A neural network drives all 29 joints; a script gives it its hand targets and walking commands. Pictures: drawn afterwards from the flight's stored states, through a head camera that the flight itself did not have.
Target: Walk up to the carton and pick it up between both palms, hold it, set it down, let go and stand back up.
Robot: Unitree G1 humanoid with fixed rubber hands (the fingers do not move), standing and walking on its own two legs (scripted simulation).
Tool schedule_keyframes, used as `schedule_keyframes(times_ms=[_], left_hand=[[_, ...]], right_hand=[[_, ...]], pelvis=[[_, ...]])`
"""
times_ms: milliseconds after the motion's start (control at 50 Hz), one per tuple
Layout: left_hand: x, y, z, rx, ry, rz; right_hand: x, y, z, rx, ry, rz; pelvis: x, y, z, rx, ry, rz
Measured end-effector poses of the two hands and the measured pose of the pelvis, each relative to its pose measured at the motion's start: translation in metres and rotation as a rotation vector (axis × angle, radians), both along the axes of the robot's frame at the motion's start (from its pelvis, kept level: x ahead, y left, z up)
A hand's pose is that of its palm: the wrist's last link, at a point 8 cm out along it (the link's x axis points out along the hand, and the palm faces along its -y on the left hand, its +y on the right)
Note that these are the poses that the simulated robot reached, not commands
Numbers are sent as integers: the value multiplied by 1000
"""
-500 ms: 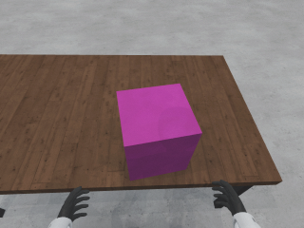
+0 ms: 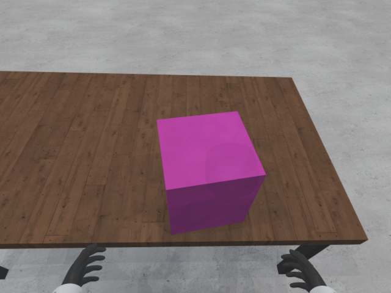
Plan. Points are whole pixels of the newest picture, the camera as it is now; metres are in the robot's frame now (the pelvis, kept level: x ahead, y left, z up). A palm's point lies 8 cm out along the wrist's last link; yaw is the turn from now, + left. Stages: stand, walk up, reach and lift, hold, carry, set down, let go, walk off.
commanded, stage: stand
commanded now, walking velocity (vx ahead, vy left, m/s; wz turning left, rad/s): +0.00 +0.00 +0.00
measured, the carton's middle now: (203, 174) +0.42 +0.00 -0.07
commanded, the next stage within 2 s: none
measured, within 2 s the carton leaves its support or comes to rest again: neither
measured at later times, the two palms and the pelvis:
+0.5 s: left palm out of the picture +0.11 +0.31 -0.10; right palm out of the picture +0.14 -0.25 -0.09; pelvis +0.00 +0.01 +0.00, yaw +0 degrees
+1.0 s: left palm out of the picture +0.10 +0.31 -0.11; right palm out of the picture +0.12 -0.25 -0.09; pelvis +0.00 +0.01 +0.00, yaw +0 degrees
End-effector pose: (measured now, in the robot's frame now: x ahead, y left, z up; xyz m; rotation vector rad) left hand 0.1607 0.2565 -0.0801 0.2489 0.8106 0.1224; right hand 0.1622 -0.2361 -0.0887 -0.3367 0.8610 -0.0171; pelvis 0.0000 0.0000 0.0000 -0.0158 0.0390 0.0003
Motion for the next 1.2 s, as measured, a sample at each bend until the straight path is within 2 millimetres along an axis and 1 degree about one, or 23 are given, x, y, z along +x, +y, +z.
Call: schedule_keyframes(times_ms=[80,140,260,400,520,800,1200], left_hand=[[-6,21,-2,37,18,-4],[-11,33,-4,55,38,-3],[-25,46,-11,70,81,9],[-42,49,-18,69,125,27],[-51,50,-21,67,148,37],[-58,51,-24,63,163,47],[-71,53,-29,57,190,57]], right_hand=[[-9,-5,0,-25,36,-8],[-14,-6,-1,-35,55,-13],[-21,-6,-1,-42,72,-21],[-22,-8,-1,-45,73,-27],[-23,-9,0,-49,70,-30],[-29,-12,-2,-53,88,-41],[-47,-15,-7,-61,130,-65]], pelvis=[[1,5,-1,-6,-8,0],[1,8,-1,-10,-13,-1],[0,11,-1,-14,-19,-1],[0,11,-1,-14,-20,-1],[0,11,-1,-14,-20,-1],[-1,11,-1,-15,-21,-1],[-7,13,-2,-16,-29,-1]])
